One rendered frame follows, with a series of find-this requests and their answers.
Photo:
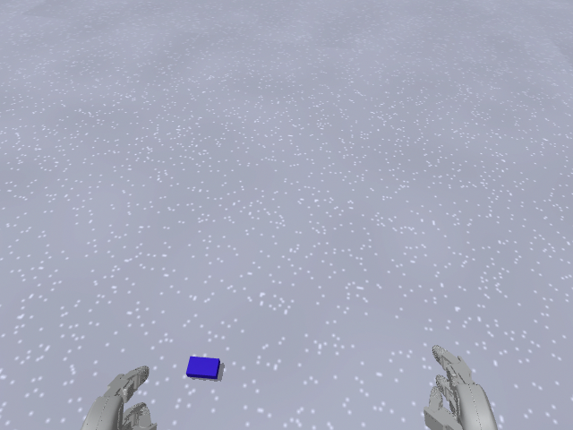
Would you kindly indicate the left robot hand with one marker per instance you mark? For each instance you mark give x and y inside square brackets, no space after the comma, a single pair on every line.
[107,412]

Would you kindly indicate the small box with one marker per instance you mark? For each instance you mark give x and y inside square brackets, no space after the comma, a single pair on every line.
[203,367]

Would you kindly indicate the right robot hand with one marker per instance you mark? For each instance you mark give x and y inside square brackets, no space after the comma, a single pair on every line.
[467,400]

